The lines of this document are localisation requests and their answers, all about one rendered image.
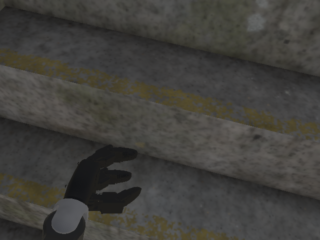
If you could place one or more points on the left robot hand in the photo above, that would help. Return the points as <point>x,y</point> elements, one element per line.
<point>92,175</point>

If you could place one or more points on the left robot forearm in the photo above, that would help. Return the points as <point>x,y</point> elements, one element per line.
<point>67,221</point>

